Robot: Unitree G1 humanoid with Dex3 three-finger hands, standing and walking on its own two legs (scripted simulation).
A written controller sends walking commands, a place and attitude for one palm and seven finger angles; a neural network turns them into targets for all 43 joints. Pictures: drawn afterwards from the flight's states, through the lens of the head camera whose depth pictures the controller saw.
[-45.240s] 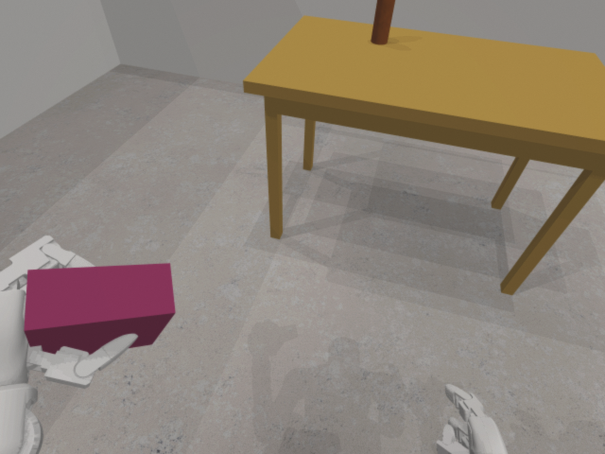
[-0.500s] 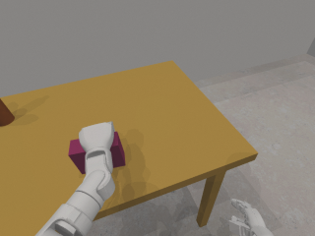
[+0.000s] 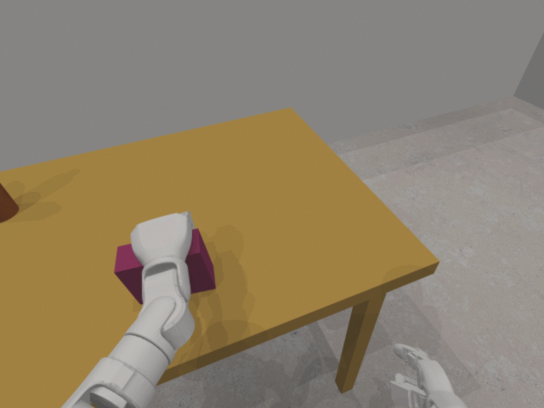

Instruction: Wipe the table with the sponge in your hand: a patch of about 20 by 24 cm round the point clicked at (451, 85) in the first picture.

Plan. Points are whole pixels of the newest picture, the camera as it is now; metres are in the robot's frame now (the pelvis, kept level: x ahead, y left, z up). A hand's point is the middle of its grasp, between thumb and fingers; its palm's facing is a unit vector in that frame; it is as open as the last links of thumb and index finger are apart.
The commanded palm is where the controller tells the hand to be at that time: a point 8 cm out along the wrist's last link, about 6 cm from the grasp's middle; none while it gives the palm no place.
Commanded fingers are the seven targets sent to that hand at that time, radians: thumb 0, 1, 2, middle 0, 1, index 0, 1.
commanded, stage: slide back across to the middle lane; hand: left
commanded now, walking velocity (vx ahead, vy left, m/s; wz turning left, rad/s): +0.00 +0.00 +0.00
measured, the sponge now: (172, 274) +0.33 +0.21 +0.02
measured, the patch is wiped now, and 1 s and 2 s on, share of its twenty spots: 0.95 1.00 1.00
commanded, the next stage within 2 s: wipe forward along the middle lane in 0.50 s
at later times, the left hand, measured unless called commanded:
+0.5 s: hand (147, 269) +0.30 +0.23 +0.06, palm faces +0.05 -0.10 -0.99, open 9.2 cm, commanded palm +0.25 +0.25 +0.10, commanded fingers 0.00 0.10 1.30 -1.20 -1.60 -1.20 -1.60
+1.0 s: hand (144, 267) +0.31 +0.25 +0.05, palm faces -0.05 -0.05 -1.00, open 9.3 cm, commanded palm +0.29 +0.26 +0.08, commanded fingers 0.00 0.10 1.30 -1.20 -1.60 -1.20 -1.60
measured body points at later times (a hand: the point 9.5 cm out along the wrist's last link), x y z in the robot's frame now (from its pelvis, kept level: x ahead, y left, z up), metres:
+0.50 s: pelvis +0.01 -0.01 +0.00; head -0.02 -0.04 +0.45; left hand +0.29 +0.23 +0.12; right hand +0.24 -0.23 -0.08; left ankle -0.01 +0.11 -0.73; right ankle +0.00 -0.11 -0.73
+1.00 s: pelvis -0.01 -0.02 +0.00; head -0.02 -0.05 +0.45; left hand +0.31 +0.24 +0.11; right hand +0.19 -0.25 -0.11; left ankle -0.01 +0.11 -0.73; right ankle +0.00 -0.11 -0.73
